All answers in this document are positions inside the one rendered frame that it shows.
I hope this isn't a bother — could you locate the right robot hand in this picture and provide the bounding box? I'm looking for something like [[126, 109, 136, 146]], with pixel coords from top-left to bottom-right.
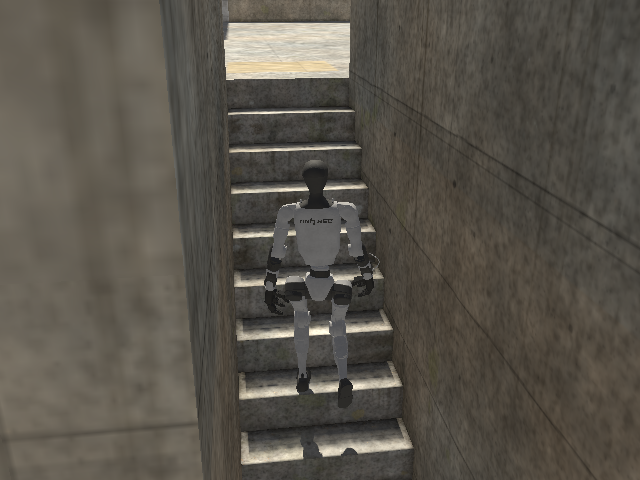
[[351, 276, 374, 297]]

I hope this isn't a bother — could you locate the right robot upper arm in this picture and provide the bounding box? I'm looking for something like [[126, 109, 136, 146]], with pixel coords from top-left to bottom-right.
[[337, 202, 364, 257]]

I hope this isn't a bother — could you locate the robot right forearm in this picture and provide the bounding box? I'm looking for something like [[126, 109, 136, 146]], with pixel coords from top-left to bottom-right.
[[354, 242, 373, 280]]

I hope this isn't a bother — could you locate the left robot hand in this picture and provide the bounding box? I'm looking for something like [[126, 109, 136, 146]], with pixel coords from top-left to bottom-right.
[[264, 289, 289, 315]]

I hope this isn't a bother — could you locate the robot left forearm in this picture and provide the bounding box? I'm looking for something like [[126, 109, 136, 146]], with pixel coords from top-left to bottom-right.
[[264, 244, 282, 291]]

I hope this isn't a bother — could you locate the left robot upper arm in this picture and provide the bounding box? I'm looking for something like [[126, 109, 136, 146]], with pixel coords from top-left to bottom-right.
[[271, 203, 297, 259]]

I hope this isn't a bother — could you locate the right robot shin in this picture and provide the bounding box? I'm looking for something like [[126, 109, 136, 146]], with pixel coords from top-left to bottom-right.
[[332, 320, 348, 383]]

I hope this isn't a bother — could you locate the left robot shin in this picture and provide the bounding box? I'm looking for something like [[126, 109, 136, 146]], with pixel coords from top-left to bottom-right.
[[294, 311, 309, 378]]

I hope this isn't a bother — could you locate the robot shin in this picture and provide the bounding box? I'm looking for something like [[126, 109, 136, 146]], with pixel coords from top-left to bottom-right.
[[332, 320, 348, 383], [294, 311, 309, 378]]

